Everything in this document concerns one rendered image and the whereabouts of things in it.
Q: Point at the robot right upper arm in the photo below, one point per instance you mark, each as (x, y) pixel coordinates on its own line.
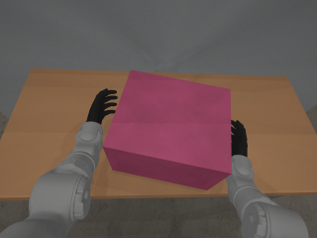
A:
(264, 220)

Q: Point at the right robot forearm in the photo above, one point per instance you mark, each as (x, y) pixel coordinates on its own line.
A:
(241, 187)

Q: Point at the left robot hand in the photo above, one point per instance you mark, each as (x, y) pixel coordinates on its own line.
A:
(96, 112)

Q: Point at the table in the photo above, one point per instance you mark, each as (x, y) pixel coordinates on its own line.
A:
(55, 102)

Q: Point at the right robot hand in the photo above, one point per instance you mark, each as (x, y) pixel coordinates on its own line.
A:
(239, 144)

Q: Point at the carton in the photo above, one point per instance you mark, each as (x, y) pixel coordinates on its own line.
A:
(171, 129)

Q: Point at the left robot forearm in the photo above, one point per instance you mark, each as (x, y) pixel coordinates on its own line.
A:
(84, 157)

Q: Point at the robot left upper arm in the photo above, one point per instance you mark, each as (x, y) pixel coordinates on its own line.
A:
(58, 200)

